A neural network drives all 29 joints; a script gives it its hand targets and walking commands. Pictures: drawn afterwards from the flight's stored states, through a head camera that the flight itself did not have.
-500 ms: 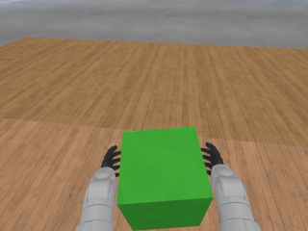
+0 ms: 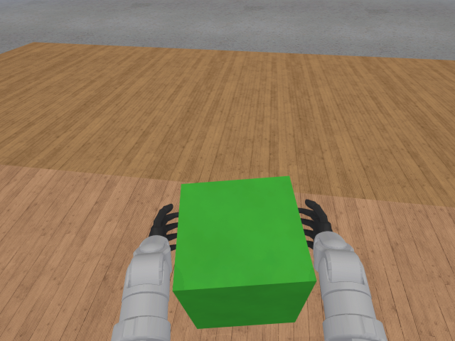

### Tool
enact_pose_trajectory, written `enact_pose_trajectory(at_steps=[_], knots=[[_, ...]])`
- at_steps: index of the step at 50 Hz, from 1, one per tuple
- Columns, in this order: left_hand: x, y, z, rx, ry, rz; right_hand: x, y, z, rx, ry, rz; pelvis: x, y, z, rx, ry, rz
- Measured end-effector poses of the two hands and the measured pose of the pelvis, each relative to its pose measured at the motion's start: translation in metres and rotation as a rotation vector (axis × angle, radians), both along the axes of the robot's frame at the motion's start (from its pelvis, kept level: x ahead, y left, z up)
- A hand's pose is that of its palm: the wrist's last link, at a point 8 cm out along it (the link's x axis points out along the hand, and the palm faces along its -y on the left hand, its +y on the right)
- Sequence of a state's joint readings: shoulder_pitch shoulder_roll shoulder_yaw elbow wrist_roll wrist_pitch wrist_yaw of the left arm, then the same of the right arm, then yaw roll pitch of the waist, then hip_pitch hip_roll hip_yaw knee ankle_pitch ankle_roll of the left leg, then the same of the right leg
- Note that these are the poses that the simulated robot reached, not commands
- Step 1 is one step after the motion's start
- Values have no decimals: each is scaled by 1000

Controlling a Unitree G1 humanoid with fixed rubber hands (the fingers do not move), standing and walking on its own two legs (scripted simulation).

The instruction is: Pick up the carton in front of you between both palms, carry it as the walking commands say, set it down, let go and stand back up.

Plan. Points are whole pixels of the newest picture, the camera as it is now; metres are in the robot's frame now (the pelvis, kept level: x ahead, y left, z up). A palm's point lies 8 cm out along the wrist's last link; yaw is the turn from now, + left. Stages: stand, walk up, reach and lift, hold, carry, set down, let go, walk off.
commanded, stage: reach and lift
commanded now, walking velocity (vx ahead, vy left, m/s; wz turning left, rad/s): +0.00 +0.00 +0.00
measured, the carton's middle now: (240, 256) +0.29 +0.00 -0.04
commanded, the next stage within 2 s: hold in 0.42 s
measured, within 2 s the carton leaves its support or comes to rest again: neither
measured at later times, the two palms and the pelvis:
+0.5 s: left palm (157, 240) +0.29 +0.16 +0.03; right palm (323, 233) +0.29 -0.15 +0.04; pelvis +0.01 +0.00 +0.00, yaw +0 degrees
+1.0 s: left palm (156, 239) +0.28 +0.15 +0.05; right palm (327, 235) +0.29 -0.15 +0.05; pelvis +0.00 +0.00 +0.00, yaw +0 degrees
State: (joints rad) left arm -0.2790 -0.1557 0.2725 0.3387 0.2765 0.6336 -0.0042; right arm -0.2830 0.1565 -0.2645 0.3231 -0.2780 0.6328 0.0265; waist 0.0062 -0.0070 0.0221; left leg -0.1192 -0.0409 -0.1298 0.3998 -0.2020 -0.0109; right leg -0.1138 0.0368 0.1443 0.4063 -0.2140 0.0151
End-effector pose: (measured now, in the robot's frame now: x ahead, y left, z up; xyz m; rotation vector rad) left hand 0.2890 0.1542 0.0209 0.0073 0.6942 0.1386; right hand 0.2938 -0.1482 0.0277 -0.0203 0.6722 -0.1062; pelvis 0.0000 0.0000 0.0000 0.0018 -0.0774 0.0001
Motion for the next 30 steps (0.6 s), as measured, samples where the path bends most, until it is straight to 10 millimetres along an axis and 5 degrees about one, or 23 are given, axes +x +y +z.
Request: enact_pose_trajectory(at_steps=[30], knots=[[-4, 0, 24, 5, -37, -4, -3, 0, 25, -10, -37, 7, 6, -1, 3, -1, -35, 4]])
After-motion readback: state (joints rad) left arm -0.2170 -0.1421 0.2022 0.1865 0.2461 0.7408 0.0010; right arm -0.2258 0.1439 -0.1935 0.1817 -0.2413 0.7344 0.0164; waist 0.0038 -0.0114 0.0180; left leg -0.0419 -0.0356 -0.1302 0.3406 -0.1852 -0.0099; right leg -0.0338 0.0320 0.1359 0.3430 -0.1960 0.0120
